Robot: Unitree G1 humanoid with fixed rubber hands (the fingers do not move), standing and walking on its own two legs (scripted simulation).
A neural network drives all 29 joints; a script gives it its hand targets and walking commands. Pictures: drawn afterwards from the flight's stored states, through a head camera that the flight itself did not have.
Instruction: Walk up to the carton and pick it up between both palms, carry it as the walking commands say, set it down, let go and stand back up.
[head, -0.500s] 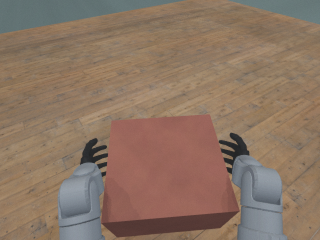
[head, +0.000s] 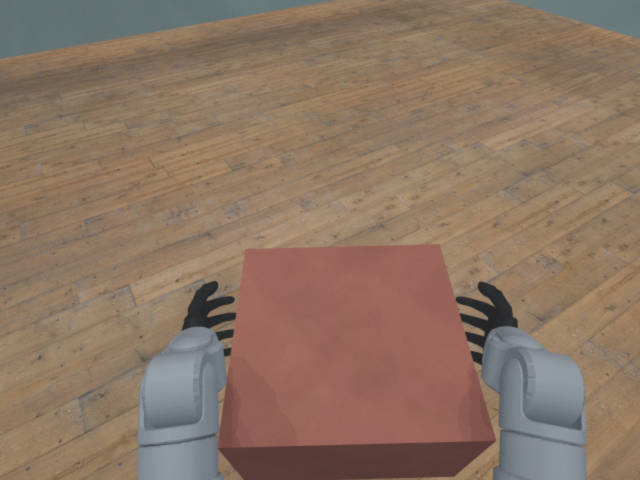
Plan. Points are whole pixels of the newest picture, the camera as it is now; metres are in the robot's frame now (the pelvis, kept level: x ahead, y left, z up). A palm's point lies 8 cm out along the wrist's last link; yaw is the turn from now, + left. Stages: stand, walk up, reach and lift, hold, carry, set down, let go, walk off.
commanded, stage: carry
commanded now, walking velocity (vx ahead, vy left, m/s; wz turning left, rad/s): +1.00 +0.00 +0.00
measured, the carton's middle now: (346, 358) +0.30 -0.02 +0.00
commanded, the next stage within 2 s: none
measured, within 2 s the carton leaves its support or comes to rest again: neither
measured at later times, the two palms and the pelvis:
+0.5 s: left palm (241, 122) +0.72 +0.14 +0.12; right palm (429, 137) +0.66 -0.19 +0.11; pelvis +0.43 +0.02 +0.02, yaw -5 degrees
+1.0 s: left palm (260, 47) +1.12 +0.13 +0.11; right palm (390, 46) +1.14 -0.21 +0.10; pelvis +0.86 -0.05 +0.02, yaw +0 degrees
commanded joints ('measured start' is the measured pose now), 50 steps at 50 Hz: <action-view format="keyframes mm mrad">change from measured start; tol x32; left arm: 1 -510 -952 -697 -238 -456 -22 -348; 50 -477 -871 -729 -284 -525 15 -412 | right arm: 1 -598 1011 846 -84 468 -7 431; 50 -423 965 838 -151 328 -46 346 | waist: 1 48 -52 -382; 9 10 -257 -277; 14 -10 342 -363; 19 -5 -32 -277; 31 12 163 -189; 35 51 -391 -374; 50 -16 -127 -385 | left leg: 1 -560 52 -57 12 47 4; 11 366 -106 304 -777 322 39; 13 618 288 -392 -989 -141 166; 28 253 173 123 -1115 431 106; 32 51 99 244 -575 911 24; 36 -482 -54 -21 167 -18 20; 50 341 -137 340 -794 306 49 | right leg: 1 788 -292 563 -346 326 -164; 8 440 -219 165 -508 270 -55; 11 339 -100 23 -124 638 6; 14 -190 91 199 554 -170 46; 17 -280 -58 290 635 -69 25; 31 303 63 -32 -139 150 -4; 34 877 -271 644 -334 -94 -176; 36 820 -372 839 -404 343 -229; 46 559 -205 210 -508 401 -82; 50 450 -126 3 -128 813 0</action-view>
